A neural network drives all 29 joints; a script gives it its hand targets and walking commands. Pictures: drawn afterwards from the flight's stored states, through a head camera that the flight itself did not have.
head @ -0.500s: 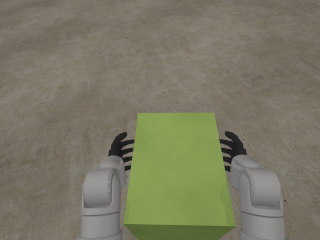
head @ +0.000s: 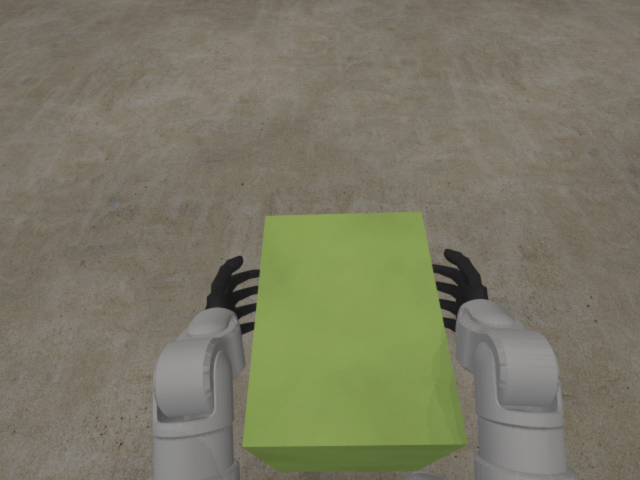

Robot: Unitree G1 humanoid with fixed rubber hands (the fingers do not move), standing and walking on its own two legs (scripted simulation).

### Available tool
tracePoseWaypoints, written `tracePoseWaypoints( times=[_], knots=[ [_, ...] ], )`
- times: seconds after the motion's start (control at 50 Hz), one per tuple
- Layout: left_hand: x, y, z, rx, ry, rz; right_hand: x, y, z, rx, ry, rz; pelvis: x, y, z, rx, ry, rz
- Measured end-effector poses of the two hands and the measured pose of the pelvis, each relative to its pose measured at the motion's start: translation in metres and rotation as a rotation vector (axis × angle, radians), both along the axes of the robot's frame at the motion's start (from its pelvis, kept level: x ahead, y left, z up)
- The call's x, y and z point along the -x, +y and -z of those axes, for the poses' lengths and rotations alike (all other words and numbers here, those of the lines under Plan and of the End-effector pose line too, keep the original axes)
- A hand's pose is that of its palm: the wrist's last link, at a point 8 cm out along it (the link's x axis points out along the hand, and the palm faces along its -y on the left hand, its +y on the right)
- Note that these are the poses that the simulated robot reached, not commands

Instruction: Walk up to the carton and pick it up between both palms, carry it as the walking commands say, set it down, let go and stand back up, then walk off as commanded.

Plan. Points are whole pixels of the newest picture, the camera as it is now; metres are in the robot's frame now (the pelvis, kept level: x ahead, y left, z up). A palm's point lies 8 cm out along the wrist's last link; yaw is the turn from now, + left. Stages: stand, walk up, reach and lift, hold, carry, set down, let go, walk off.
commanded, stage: carry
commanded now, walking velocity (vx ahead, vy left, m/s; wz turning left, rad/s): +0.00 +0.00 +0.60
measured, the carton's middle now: (345, 350) +0.28 +0.01 +0.00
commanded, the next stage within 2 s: none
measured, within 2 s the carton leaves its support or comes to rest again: neither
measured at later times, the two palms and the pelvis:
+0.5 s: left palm (104, 410) +0.18 +0.24 +0.08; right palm (372, 325) +0.27 -0.02 +0.09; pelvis -0.04 +0.02 -0.01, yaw +20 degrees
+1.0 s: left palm out of the picture +0.06 +0.27 +0.10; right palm (321, 380) +0.21 +0.04 +0.09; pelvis -0.10 +0.01 +0.01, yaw +35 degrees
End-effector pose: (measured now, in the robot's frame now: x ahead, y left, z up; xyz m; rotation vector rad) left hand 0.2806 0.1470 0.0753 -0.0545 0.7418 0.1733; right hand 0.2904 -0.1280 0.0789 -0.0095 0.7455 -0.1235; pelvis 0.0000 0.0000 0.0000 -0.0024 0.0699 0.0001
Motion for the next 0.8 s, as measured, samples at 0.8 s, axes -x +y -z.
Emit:
tracePoseWaypoints(
  times=[0.8],
  knots=[
    [0.180,0.133,-0.010,-0.022,-0.020,-0.465,0.059,0.167,-0.004,-0.014,-0.023,-0.471,0.083,0.024,0.000,0.003,0.009,-0.483]
  ],
)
